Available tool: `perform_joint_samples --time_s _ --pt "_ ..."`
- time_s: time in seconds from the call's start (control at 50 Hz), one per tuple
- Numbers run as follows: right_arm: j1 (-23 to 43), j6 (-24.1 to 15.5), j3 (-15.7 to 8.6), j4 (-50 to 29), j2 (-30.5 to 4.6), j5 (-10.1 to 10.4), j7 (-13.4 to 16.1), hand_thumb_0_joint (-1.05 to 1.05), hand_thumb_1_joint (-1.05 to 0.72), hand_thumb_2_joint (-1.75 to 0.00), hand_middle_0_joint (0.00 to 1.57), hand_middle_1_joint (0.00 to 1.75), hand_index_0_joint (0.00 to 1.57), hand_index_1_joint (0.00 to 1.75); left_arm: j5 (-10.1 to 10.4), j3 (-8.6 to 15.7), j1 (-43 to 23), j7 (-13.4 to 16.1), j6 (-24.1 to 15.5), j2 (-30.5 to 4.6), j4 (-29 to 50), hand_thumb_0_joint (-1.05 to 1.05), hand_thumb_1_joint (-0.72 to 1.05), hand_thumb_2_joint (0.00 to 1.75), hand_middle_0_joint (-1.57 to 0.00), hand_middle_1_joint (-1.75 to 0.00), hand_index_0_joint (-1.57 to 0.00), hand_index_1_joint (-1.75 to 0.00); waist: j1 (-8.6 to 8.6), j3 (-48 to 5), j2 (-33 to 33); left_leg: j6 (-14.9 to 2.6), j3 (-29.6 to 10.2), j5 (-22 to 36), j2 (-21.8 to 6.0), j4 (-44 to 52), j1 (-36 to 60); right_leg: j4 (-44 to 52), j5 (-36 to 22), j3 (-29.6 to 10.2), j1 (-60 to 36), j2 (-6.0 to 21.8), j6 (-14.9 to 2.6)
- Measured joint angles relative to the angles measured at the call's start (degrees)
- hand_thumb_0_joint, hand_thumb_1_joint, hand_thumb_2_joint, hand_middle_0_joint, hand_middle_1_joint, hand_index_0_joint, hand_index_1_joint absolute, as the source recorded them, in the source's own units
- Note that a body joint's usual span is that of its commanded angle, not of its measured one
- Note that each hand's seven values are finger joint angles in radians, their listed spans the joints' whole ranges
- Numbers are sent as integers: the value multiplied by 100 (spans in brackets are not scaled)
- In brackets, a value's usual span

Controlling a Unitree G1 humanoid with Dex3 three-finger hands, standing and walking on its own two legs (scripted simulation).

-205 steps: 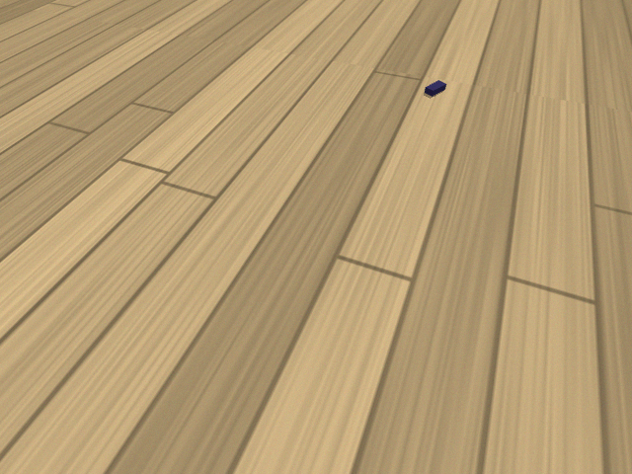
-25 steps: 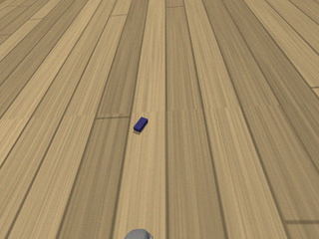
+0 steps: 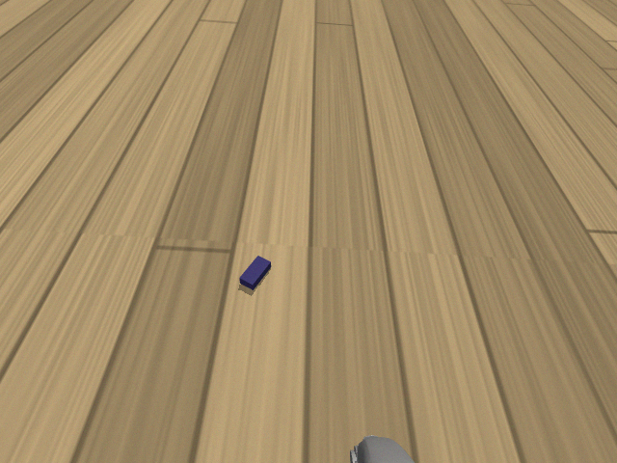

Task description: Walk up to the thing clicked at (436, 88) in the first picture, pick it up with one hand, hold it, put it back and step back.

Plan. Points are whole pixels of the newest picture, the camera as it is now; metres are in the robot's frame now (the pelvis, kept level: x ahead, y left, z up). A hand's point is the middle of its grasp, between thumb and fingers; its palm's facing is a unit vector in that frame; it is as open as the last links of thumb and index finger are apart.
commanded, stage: walk up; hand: left
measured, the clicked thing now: (255, 272) +0.92 +0.14 -0.76
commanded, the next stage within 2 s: none
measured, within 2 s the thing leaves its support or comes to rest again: neither
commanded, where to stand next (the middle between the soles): +0.52 -0.03 m, yaw -2 degrees
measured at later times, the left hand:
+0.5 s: hand (181, 378) +0.27 +0.19 -0.11, palm faces -0.05 -0.91 -0.41, open 7.4 cm
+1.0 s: hand (145, 341) +0.35 +0.28 -0.16, palm faces -0.06 -0.95 -0.32, open 7.4 cm
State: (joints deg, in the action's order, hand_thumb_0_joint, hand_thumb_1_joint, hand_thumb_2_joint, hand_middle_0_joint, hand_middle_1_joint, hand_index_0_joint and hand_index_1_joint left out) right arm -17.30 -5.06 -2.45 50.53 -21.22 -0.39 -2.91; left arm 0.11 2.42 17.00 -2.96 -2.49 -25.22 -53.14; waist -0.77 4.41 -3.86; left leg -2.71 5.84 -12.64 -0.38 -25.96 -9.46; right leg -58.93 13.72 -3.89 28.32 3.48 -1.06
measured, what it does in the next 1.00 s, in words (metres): walks ahead: right foot, then left foot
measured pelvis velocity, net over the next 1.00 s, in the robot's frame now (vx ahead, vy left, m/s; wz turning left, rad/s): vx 0.32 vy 0.01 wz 0.00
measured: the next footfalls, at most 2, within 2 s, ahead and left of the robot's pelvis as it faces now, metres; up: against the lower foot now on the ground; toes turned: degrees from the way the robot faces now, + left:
right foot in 0.28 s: +0.27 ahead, -0.16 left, +0.00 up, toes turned -6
left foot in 0.82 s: +0.41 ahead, +0.11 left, +0.00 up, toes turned +4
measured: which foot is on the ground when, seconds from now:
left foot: down 0.00-0.32, up 0.34-0.80, down 0.82-1.00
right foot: up 0.00-0.26, down 0.28-0.86, up 0.88-1.00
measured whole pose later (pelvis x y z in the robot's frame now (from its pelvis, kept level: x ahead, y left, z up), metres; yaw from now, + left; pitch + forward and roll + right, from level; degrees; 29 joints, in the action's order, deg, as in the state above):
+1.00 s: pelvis +0.32 +0.01 +0.00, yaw +0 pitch -4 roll -2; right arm -16.0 -4.2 -2.6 49.0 -21.7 -0.7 -2.9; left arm -0.3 1.9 19.4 -2.2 -2.1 -24.7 -52.1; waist -0.5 4.8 -2.6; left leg -2.2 3.6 -12.0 -1.7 -30.6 -15.2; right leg -60.1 22.0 -1.8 22.4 1.0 -2.5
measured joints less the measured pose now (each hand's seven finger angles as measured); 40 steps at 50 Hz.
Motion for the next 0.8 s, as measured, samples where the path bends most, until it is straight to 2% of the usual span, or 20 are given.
perform_joint_samples --time_s 0.12,0.2,0.26,0.28,0.3,0.32,0.38,0.44,0.5,0.56,0.66,0.72,0.8 --pt "-272 20 -43 26 -14 -33 37 1 -90 -90 21 30 21 30 -52 34 -77 -90 137 48 -60 0 90 90 -20 -30 -21 -30 -47 -33 54 49 163 -161 118 495 652 970 -558 28 281 129 119" --pt "-358 75 -86 8 -104 -43 42 1 -90 -90 21 30 21 30 -85 30 -243 -139 125 128 -50 0 90 90 -20 -30 -21 -30 -96 37 168 141 246 -452 141 455 886 1976 -765 321 73 214 64" --pt "-406 140 -105 -8 -190 -60 45 1 -90 -90 21 30 21 30 -85 28 -380 -148 42 207 3 0 90 90 -20 -30 -21 -30 -150 61 304 249 246 -861 80 103 925 2527 -740 490 -327 159 -24" --pt "-436 163 -107 -20 -216 -59 50 1 -90 -90 21 30 21 30 -92 28 -403 -140 -10 221 35 0 90 90 -20 -30 -21 -30 -160 44 361 292 226 -1066 25 -138 887 2708 -749 525 -517 100 -48" --pt "-413 190 -117 -4 -270 -52 61 1 -90 -90 21 30 21 30 -102 45 -472 -107 -73 295 40 0 90 90 -20 -30 -21 -30 -147 91 549 259 185 -1291 -158 -536 793 2662 -704 608 -588 -45 -45" --pt "-367 224 -118 12 -283 -42 77 1 -90 -90 21 30 21 30 -118 52 -527 -75 -135 345 83 0 90 90 -20 -30 -21 -30 -152 151 687 137 74 -1356 -308 -1101 600 2518 -564 703 -618 -147 -62" --pt "-238 298 -17 47 -223 -33 84 1 -90 -90 21 30 21 30 -66 28 -574 3 -243 399 270 0 90 90 -20 -30 -21 -30 -28 228 609 32 -348 -1480 -85 -2934 -207 2346 -274 682 -787 -116 -134" --pt "-105 324 1 58 -282 20 65 1 -91 -90 21 30 21 30 -5 -34 -452 66 -255 501 347 0 90 90 -20 -30 -21 -30 67 181 641 20 -598 -1090 -36 -3673 -935 2764 -330 661 -1188 -131 -149" --pt "-12 346 -54 -8 -370 14 18 1 -91 -90 21 30 21 30 -20 -74 -271 85 -256 533 343 0 90 90 -21 -30 -21 -30 97 104 742 68 -835 -555 -175 -3549 -1464 3133 -380 680 -1514 -222 -159" --pt "23 396 -149 1 -439 -17 -34 1 -91 -90 21 30 21 30 -66 -83 -87 81 -259 523 338 0 90 90 -21 -30 -21 -30 95 35 847 189 -1036 -76 -280 -3240 -1812 3385 -363 742 -1776 -325 -156" --pt "-46 485 -226 151 -449 -103 -128 1 -91 -90 20 30 20 30 -132 11 119 72 -232 410 349 0 90 90 -21 -30 -21 -30 113 -89 813 357 -920 136 -387 -2288 -1966 3589 -206 879 -2049 -368 -132" --pt "-54 483 -215 211 -409 -162 -175 1 -91 -90 20 30 20 30 -136 77 200 68 -230 284 358 0 90 90 -21 -30 -21 -30 147 -74 723 337 -754 126 -472 -1606 -1811 3511 -4 942 -2137 -367 -92" --pt "-15 423 -180 251 -347 -183 -202 1 -91 -90 20 30 20 30 -123 105 298 65 -190 112 349 0 90 90 -21 -30 -21 -30 191 -72 597 218 -576 -17 -501 -888 -1415 3154 431 1030 -2188 -319 51"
